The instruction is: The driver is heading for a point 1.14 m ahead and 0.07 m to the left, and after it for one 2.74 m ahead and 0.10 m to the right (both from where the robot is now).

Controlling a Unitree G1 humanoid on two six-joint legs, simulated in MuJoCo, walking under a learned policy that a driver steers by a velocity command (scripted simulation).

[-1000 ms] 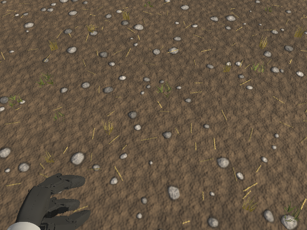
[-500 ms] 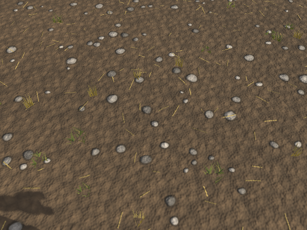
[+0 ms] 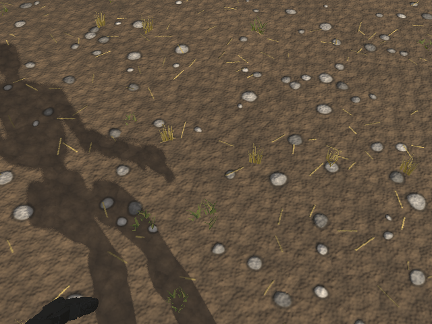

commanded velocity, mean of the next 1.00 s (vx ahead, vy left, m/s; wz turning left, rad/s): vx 0.67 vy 0.00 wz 0.19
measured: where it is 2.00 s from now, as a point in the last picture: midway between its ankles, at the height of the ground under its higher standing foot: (197, 105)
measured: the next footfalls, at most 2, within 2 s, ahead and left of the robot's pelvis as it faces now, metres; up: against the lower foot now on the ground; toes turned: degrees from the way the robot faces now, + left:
left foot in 0.28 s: +0.01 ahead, +0.12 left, +0.00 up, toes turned +18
right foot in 0.72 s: +0.47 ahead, +0.10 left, +0.00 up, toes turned +15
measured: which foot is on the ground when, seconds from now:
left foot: up 0.00-0.26, down 0.28-0.74, up 0.76-1.00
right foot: down 0.00-0.26, up 0.28-0.70, down 0.72-1.00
